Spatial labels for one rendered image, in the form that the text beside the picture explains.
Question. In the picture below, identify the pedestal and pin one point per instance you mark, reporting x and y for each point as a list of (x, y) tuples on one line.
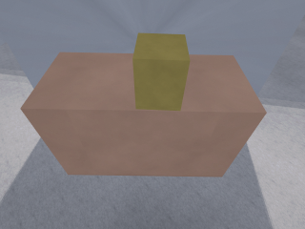
[(84, 109)]

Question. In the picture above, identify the carton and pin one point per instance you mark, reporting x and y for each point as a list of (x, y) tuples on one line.
[(160, 64)]

